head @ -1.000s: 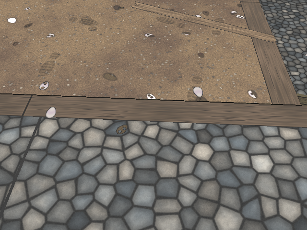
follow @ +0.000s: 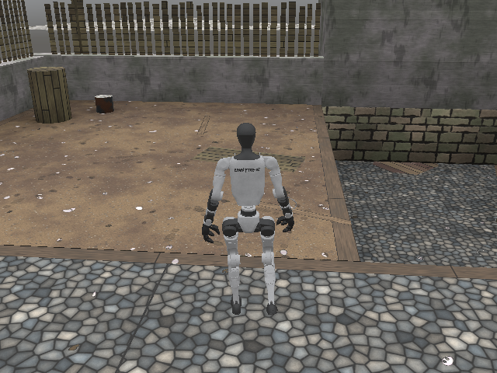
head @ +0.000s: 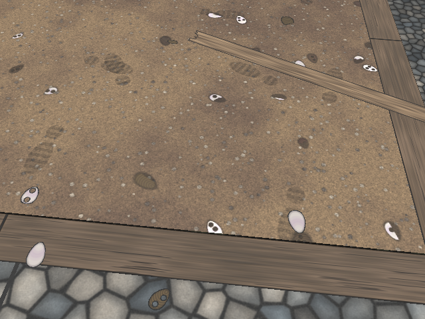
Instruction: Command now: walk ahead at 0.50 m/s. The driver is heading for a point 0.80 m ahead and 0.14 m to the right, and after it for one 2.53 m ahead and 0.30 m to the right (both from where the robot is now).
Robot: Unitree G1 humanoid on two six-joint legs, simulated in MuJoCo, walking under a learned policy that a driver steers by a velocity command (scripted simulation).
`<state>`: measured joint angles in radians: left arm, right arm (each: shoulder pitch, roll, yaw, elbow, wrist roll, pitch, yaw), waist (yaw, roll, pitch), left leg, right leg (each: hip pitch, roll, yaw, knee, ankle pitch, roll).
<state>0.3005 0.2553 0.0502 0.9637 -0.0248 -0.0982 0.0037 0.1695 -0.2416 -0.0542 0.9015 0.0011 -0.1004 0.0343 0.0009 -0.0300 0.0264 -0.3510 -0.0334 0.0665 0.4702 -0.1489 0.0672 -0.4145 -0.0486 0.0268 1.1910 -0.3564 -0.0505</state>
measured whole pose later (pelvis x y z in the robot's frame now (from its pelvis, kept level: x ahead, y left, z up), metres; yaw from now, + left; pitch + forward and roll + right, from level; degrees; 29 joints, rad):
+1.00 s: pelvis +0.55 -0.02 -0.01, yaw +0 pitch +2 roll -2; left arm 0.40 0.25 0.07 1.03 -0.01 -0.06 0.01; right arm 0.01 -0.23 -0.06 0.86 0.01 -0.10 0.03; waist 0.06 0.01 0.01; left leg -0.50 0.03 0.04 0.51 -0.03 0.07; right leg 0.04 -0.01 -0.05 0.40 -0.45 0.00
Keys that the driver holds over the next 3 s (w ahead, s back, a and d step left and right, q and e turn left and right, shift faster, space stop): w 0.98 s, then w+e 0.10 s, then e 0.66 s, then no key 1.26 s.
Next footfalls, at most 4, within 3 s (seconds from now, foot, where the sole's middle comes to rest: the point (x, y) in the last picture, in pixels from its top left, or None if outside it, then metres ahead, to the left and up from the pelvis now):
0.44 right None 0.42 -0.15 -0.77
0.98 left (187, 245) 0.72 0.10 -0.77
1.50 right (251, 209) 0.87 -0.13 -0.77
1.94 left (189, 198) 0.91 0.09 -0.77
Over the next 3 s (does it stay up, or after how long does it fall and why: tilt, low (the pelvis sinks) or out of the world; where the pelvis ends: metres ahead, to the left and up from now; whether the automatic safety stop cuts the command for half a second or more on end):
stays up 0.80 -0.01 0.00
